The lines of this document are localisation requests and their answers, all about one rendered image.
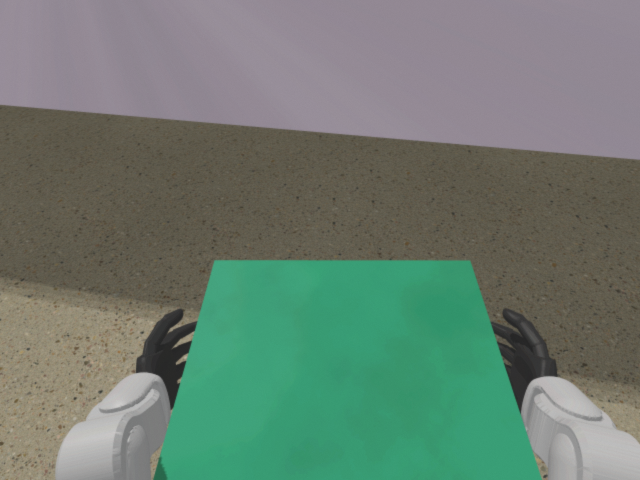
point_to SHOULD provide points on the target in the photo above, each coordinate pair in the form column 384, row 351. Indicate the robot left forearm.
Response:
column 120, row 434

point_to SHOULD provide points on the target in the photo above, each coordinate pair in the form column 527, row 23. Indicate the carton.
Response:
column 345, row 370

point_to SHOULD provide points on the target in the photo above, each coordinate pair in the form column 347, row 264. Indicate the robot left hand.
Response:
column 158, row 356

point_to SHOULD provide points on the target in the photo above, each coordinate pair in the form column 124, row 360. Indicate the robot right hand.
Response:
column 530, row 360

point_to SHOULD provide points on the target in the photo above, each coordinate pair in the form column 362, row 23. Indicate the robot right forearm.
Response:
column 573, row 437

